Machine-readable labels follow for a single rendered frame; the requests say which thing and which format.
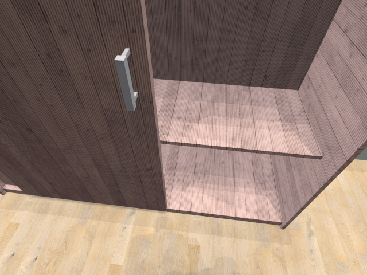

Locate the handle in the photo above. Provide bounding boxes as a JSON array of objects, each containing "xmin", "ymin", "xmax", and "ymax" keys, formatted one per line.
[{"xmin": 114, "ymin": 48, "xmax": 138, "ymax": 111}]

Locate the wardrobe door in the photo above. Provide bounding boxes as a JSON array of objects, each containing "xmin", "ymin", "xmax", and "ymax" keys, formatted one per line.
[
  {"xmin": 0, "ymin": 172, "xmax": 16, "ymax": 186},
  {"xmin": 0, "ymin": 0, "xmax": 167, "ymax": 211}
]

